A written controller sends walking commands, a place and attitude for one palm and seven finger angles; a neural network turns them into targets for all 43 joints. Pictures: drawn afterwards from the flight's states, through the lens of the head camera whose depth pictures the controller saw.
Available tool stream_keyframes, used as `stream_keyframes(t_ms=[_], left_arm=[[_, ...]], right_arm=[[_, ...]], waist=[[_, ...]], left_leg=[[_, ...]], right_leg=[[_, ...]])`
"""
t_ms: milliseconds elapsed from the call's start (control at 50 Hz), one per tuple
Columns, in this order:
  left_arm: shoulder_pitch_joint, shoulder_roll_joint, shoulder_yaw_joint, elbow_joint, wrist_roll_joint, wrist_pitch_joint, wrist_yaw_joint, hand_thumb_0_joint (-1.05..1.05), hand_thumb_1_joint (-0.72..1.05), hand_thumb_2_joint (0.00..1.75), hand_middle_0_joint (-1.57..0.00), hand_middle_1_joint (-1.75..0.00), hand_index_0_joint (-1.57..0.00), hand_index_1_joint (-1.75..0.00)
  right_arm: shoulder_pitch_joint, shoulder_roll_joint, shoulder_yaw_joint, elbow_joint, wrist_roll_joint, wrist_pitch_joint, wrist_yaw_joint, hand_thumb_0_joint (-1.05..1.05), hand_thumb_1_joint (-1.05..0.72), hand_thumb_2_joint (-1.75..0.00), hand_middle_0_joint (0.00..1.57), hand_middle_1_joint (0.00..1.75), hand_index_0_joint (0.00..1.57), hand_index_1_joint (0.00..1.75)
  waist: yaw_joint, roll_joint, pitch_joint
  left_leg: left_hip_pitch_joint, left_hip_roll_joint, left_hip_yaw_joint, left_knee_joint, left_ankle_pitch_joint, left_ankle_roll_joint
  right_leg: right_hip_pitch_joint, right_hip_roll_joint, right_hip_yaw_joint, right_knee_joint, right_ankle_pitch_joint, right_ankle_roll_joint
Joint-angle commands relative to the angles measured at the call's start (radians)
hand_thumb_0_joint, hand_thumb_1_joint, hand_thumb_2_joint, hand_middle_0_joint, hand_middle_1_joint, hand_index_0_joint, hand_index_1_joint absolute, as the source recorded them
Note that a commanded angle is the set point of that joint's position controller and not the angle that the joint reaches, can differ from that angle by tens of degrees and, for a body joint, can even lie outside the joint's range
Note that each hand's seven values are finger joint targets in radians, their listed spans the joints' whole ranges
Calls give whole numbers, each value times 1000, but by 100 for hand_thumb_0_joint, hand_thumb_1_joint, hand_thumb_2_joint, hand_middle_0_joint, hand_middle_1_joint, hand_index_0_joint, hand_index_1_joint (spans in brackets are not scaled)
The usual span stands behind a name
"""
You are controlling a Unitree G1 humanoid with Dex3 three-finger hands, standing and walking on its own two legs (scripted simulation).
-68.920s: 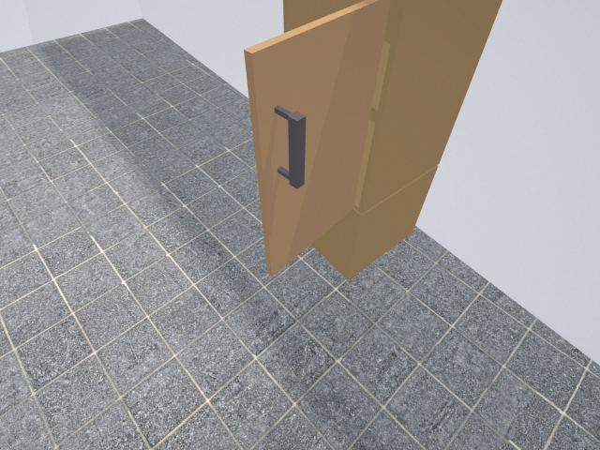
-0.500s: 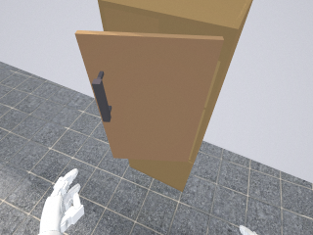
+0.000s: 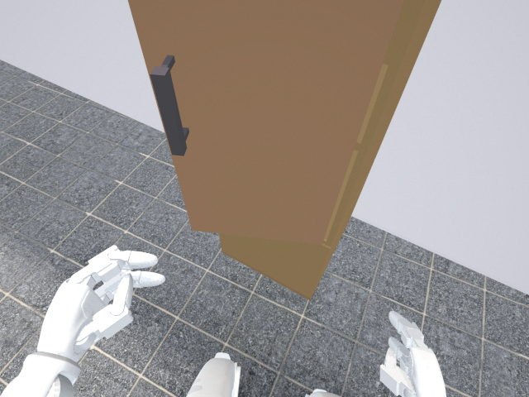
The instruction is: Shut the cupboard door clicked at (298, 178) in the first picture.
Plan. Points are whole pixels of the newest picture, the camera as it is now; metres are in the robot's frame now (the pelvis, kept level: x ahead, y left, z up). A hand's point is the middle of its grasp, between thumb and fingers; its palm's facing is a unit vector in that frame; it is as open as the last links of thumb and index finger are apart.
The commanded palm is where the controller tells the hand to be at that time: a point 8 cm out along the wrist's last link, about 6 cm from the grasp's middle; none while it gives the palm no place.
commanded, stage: raise the hand and make a fist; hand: left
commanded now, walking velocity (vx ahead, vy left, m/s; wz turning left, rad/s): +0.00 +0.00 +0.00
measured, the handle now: (174, 108) +0.51 +0.20 +0.15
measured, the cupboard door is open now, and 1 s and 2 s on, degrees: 23 23 23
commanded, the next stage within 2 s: bring the fist close to the handle in 1.24 s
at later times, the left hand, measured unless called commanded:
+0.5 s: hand (97, 284) +0.22 +0.22 +0.12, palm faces -0.01 -1.00 -0.04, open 3.2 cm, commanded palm +0.20 +0.27 +0.13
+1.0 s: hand (96, 257) +0.24 +0.22 +0.15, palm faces -0.01 -1.00 -0.04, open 3.1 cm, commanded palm +0.21 +0.27 +0.16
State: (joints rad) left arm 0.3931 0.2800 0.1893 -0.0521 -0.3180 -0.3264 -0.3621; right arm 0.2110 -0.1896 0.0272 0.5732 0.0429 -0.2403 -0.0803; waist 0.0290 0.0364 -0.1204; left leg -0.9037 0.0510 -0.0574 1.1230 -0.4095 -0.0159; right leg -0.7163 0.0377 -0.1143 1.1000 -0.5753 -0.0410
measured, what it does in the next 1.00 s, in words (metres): rises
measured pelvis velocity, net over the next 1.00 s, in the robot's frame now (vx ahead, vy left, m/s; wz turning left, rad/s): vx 0.01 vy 0.02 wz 0.00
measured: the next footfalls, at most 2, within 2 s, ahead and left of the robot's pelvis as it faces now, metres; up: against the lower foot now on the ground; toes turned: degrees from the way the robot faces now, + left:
none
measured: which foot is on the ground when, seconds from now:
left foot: down 0.00-1.00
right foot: down 0.00-1.00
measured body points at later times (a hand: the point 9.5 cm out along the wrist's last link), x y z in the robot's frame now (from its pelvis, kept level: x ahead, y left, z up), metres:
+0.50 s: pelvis +0.01 +0.03 +0.03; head +0.03 +0.05 +0.48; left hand +0.22 +0.28 +0.12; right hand +0.20 -0.20 -0.02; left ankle +0.08 +0.13 -0.65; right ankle -0.01 -0.10 -0.65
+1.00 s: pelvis +0.01 +0.02 +0.05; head +0.01 +0.02 +0.50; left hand +0.23 +0.27 +0.16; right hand +0.19 -0.20 -0.01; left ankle +0.08 +0.13 -0.65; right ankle -0.01 -0.10 -0.65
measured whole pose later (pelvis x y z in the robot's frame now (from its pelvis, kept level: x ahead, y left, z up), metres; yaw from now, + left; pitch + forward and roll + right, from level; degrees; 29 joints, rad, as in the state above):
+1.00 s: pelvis +0.01 +0.02 +0.05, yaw +0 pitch +2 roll -2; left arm 0.33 0.28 0.18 -0.14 -0.30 -0.12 -0.24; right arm 0.27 -0.24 0.07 0.56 0.05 -0.23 -0.07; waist 0.01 0.04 -0.07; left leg -0.54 0.02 0.00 0.79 -0.30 0.02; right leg -0.36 0.00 -0.06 0.76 -0.43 0.00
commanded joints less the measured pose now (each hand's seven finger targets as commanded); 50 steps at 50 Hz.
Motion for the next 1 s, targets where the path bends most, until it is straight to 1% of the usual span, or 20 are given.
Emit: stream_keyframes(t_ms=[0,60,120,200,260,320,380,420,520,560,580,620,660,720,760,800,860,880,960,980], left_arm=[[60,138,157,-204,-49,12,49,0,90,90,-82,-98,-82,-98],[62,125,142,-223,-40,-22,81,0,90,90,-88,-104,-88,-104],[66,95,90,-222,-31,-61,80,0,90,90,-93,-110,-93,-110],[49,95,63,-259,-25,-77,76,0,90,90,-101,-118,-101,-118],[11,130,86,-292,-16,-66,94,0,90,90,-106,-124,-106,-124],[7,111,56,-353,-4,-58,115,0,90,90,-112,-130,-112,-130],[-4,102,43,-336,8,-23,132,0,90,90,-117,-136,-117,-136],[-24,103,33,-347,13,-2,135,0,90,90,-121,-140,-121,-140],[-59,102,37,-340,11,60,133,0,90,90,-130,-150,-130,-150],[-86,129,56,-324,15,78,130,0,90,90,-130,-150,-130,-150],[-102,104,31,-343,13,82,128,0,90,90,-130,-150,-130,-150],[-125,110,38,-339,12,92,126,0,90,90,-130,-150,-130,-150],[-151,137,61,-339,11,100,125,0,90,90,-130,-150,-130,-150],[-162,119,47,-360,13,110,124,0,90,90,-130,-150,-130,-150],[-171,143,65,-339,14,125,126,0,90,90,-130,-150,-130,-150],[-196,132,56,-343,11,139,124,0,90,90,-130,-150,-130,-150],[-163,142,81,-287,1,157,121,0,90,90,-130,-150,-130,-150],[-155,109,54,-283,0,161,116,0,90,90,-130,-150,-130,-150],[-172,142,78,-300,2,146,120,0,90,90,-130,-150,-130,-150],[-178,128,67,-319,3,136,120,0,90,90,-130,-150,-130,-150]], right_arm=[[-56,-137,-77,-191,2,-42,-12,0,-90,-90,20,30,20,30],[-47,-142,-74,-186,-7,-45,-5,0,-90,-90,20,30,20,30],[-26,-154,-77,-181,-6,-54,3,0,-90,-90,20,30,20,30],[-16,-167,-77,-188,-2,-66,6,0,-90,-90,20,30,20,30],[-14,-172,-73,-184,-2,-64,3,0,-90,-90,20,30,20,30],[-16,-169,-66,-196,0,-65,6,0,-90,-90,20,30,20,30],[-17,-168,-58,-200,1,-52,8,0,-90,-90,20,30,20,30],[-22,-171,-50,-207,3,-48,10,0,-90,-90,20,30,20,30],[-23,-170,-37,-216,4,-37,10,0,-90,-90,20,30,20,30],[-25,-175,-30,-213,1,-32,8,0,-90,-90,20,30,20,30],[-27,-169,-26,-217,4,-33,9,0,-90,-90,20,30,20,30],[-28,-170,-22,-215,3,-35,7,0,-90,-90,20,30,20,30],[-32,-177,-20,-209,1,-38,6,0,-90,-90,20,30,20,30],[-34,-170,-16,-204,4,-46,8,0,-90,-90,20,30,20,30],[-38,-176,-17,-196,4,-47,6,0,-90,-90,20,30,20,30],[-47,-174,-14,-195,8,-49,6,0,-90,-90,20,30,20,30],[-47,-179,-17,-185,8,-52,2,0,-90,-90,20,30,20,30],[-52,-173,-16,-187,9,-53,4,0,-90,-90,20,30,20,30],[-51,-179,-22,-183,6,-58,6,0,-90,-90,20,30,20,30],[-52,-175,-23,-187,5,-61,8,0,-90,-90,20,30,20,30]], waist=[[10,-41,-176],[7,-39,-157],[-17,-48,-133],[-22,-25,-134],[-16,14,-131],[-16,77,-153],[-25,49,-104],[-23,83,-90],[-22,57,-82],[-21,54,-59],[-26,63,-61],[-25,50,-61],[-23,44,-63],[-18,72,-81],[-19,37,-58],[-19,55,-47],[-9,-8,-35],[-11,1,-23],[-9,-2,-27],[-11,7,-47]], left_leg=[[262,-38,12,-191,138,43],[289,-39,8,-221,164,44],[313,-38,7,-241,144,44],[354,-39,7,-268,130,48],[377,-37,-2,-296,110,47],[446,-30,-14,-333,118,42],[447,-26,-25,-364,85,41],[461,-22,-35,-391,46,36],[497,-24,-35,-423,61,36],[494,-25,-34,-433,56,38],[508,-26,-32,-438,58,38],[521,-24,-37,-451,52,36],[528,-26,-37,-456,54,37],[568,-26,-34,-468,95,34],[560,-27,-32,-476,85,37],[563,-30,-28,-493,64,35],[555,-34,-16,-493,81,38],[556,-38,-6,-492,92,40],[558,-42,5,-482,108,42],[566,-45,10,-480,120,42]], right_leg=[[84,-43,165,-318,217,64],[81,-28,123,-295,269,55],[44,-19,95,-294,235,47],[42,-13,81,-303,205,36],[58,-6,68,-308,188,27],[68,-3,49,-306,216,20],[78,1,37,-326,209,22],[87,2,34,-336,195,19],[135,4,31,-375,226,20],[143,5,35,-390,223,20],[150,3,33,-396,224,21],[160,4,30,-405,224,21],[174,4,35,-416,224,22],[196,2,30,-426,251,20],[205,1,35,-444,244,23],[209,-2,36,-458,226,25],[232,-4,45,-483,226,27],[231,-8,46,-489,232,28],[236,-10,61,-500,231,31],[244,-14,62,-497,235,31]])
